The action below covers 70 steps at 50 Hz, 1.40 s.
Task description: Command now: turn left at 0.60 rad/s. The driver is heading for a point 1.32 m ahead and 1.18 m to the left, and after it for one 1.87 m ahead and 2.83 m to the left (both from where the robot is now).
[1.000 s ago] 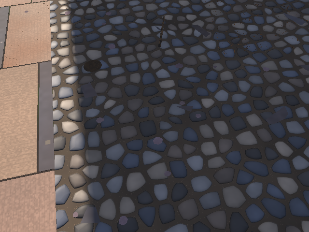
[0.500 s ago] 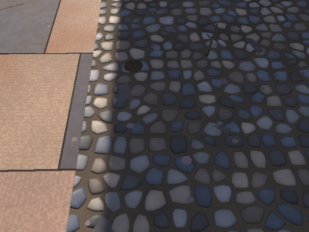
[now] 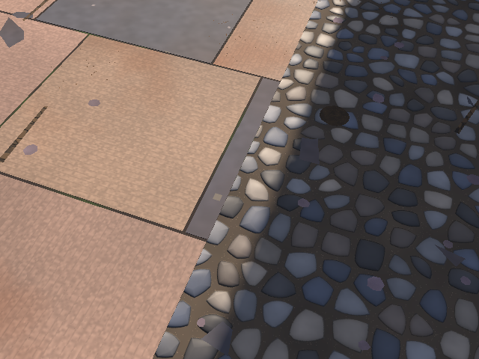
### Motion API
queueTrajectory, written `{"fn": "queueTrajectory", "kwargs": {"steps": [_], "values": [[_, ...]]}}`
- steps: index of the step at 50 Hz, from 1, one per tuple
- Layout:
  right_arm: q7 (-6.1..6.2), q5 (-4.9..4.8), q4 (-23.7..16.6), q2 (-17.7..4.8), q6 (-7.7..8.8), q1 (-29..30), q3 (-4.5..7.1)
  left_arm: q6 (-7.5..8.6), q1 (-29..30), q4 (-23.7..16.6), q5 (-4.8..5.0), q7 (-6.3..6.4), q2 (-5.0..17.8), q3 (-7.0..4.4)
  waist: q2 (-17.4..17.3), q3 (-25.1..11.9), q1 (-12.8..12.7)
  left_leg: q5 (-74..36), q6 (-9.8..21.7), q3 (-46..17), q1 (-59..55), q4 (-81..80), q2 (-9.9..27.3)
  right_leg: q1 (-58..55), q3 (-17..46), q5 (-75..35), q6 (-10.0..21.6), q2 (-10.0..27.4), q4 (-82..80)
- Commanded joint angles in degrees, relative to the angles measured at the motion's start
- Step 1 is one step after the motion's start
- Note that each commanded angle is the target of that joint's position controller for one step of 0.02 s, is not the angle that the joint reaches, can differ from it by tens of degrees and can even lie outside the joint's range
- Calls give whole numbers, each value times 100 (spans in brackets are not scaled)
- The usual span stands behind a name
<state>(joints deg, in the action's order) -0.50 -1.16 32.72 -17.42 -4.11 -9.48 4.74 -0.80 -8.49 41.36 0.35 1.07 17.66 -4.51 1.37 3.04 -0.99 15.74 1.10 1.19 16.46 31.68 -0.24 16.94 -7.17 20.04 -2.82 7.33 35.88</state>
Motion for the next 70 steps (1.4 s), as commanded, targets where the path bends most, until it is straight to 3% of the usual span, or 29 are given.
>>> {"fn": "queueTrajectory", "kwargs": {"steps": [1,2,4,7,13,17,20,21,22,23,24,25,28,33,40,42,44,45,46,47,48,49,50,53,56,60,65,68,70], "values": [[55,248,-402,-1517,211,-700,405,123,356,-609,-207,20,470,-100,-1731,-1149,435,-4116,1973,-3142,-1731,-1010,2336,2200,672,2033,-192,-641,2907],[23,280,-350,-1289,324,-602,337,105,530,-604,-81,54,698,-171,-1158,-1021,476,-3565,1889,-2691,-1537,-1118,2029,2229,994,1703,-155,-518,3342],[91,93,-301,-983,370,-84,244,70,405,-453,-75,126,708,-217,-800,-738,193,-2720,1278,-2043,-1287,-1100,1397,2243,1116,798,-109,-400,3104],[184,84,-322,-891,304,124,164,71,157,-382,-81,104,632,-218,-922,-857,20,-2908,1213,-1836,-956,-1115,1117,1763,1049,141,-230,-607,2972],[243,76,-263,-1056,252,41,227,108,405,-465,-46,45,436,-121,-994,-792,186,-1750,1219,-2305,-836,-1066,998,1292,1169,3,-262,-797,1247],[172,19,-216,-1065,259,-43,216,241,421,-547,60,-80,551,-154,-1163,-611,265,1185,1259,-3002,-316,-1449,859,722,1117,217,-33,-937,358],[156,-21,-206,-964,271,105,161,420,-23,-445,124,-148,497,-191,-1056,-484,-71,1790,1046,-3185,197,-1266,575,-384,1031,-320,238,-948,-963],[177,-26,-219,-810,282,136,112,461,-333,-342,101,-133,552,-233,-854,-523,-237,1938,819,-2988,665,-914,337,-1135,1102,-596,381,-745,-1414],[183,0,-239,-422,304,55,-2,478,-880,-261,6,-95,817,-293,-88,-835,-365,2324,443,-2315,1482,471,-120,-2136,2074,93,698,264,-1673],[179,-77,-498,-361,374,119,-9,494,-1253,-160,-176,-130,1317,-375,1054,-581,-314,2112,214,-1262,2787,1799,-805,-2233,4046,1665,1398,1347,-2343],[181,-39,-551,-775,450,312,94,562,-886,-217,-195,-146,1191,-363,963,-2,-201,1562,102,-1288,3239,2595,-197,-1678,4459,2270,1674,1634,-2564],[155,-21,-428,-973,457,206,170,574,-574,-303,-92,-87,852,-264,863,212,-90,1082,20,-1196,3329,2893,-52,-1567,3904,2147,1516,1348,-2591],[64,21,-248,-725,478,58,155,554,-555,-320,-32,41,580,-139,662,189,-125,107,-223,-916,3287,3385,145,-1583,2518,714,1117,824,-2663],[-17,-7,-320,-281,584,387,-5,606,-1087,-95,-97,-1,616,-115,456,194,-344,-729,-370,-678,3123,2691,257,-1518,1421,-630,1257,661,-2835],[-243,-31,-472,-172,720,1056,-132,509,-1404,276,168,-97,1035,-192,514,425,-402,-765,-55,55,1758,492,267,-1453,811,-1707,1240,872,-2816],[-247,-21,-408,-407,736,684,-22,459,-1377,366,207,-100,1152,-207,635,134,-39,-534,221,221,968,96,15,-1684,689,-3426,1135,943,-2230],[-154,-11,77,-887,695,-941,254,447,-1421,408,166,-61,956,-104,417,-973,841,-879,566,279,-1553,-161,-179,-976,122,-4674,784,523,-100],[-38,66,208,-1388,637,-1847,368,497,-1518,153,-22,-65,452,81,-641,-1884,1050,-387,1057,-1683,-3585,-144,1208,812,8,-2331,459,69,2039],[-54,66,215,-1609,675,-1865,323,631,-1823,65,-8,-94,99,216,-1722,-2665,685,671,1760,-4398,-4075,-1163,2262,1991,882,1339,293,-790,3462],[-89,70,227,-1055,744,-1599,173,698,-1253,26,187,-120,732,37,-1112,-2011,844,914,1536,-4042,-3579,-1460,2099,2576,1305,1097,339,-488,3962],[-99,52,265,-880,779,-1257,101,740,-866,-126,258,-137,803,17,-1034,-1199,699,456,1363,-3138,-2804,-1514,1903,2802,1128,560,437,-233,3860],[-105,56,271,-732,796,-911,53,754,-725,-106,158,-103,707,37,-608,-834,507,-56,1247,-2538,-2083,-1597,1636,2602,1059,55,448,-10,3555],[-123,100,258,-579,818,-663,6,723,-757,-81,71,-107,663,20,-648,-562,308,-555,1204,-2082,-1532,-1765,1402,2362,1064,-308,420,126,3271],[-106,117,345,-471,943,-446,-10,550,-1065,63,61,-158,421,56,-658,-442,-20,-1287,1304,-1491,-864,-2232,1221,1893,1031,-788,279,214,2975],[-62,107,556,-566,1007,-579,11,475,-541,-118,-19,-132,353,80,-457,-75,23,-1874,1319,-1052,-749,-2426,1152,2312,1003,-1419,95,197,2189],[22,78,768,-706,949,-857,24,585,352,-352,7,-238,161,186,-424,156,329,-1843,1085,-550,-740,-2531,928,2045,773,-2674,129,-64,464],[61,-14,1137,-860,839,-1407,73,662,1129,-671,39,-406,243,194,-354,322,534,-1898,1021,-706,-1655,-2215,1328,2134,842,-2614,379,-276,-493],[111,-19,1220,-983,728,-1400,121,696,862,-685,-1,-433,439,114,-514,58,260,-3046,867,-923,-2127,-1573,1428,1605,784,-1866,562,-509,-720],[128,47,1196,-948,665,-1238,80,700,-460,-374,-3,-334,830,-93,-559,-883,-463,-4274,619,-705,-1700,49,994,-455,546,-1870,843,-704,-765]]}}
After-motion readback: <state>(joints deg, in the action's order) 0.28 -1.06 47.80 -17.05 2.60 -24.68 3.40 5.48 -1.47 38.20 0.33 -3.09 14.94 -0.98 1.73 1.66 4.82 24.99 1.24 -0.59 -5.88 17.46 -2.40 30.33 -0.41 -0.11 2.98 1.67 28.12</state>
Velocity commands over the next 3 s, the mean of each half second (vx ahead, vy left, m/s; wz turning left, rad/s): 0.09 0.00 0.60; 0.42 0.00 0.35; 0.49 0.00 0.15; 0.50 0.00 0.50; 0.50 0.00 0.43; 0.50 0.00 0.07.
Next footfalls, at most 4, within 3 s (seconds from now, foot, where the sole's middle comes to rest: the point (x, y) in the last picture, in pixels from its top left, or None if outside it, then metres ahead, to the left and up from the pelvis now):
0.44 right None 0.09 -0.11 -0.77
0.88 left None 0.23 0.27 -0.77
1.40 right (167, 290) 0.64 0.23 -0.77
1.94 left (46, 265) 0.71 0.60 -0.77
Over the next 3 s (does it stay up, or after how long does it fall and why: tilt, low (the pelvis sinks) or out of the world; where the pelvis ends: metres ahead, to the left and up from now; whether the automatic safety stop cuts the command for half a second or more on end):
stays up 1.00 0.90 0.00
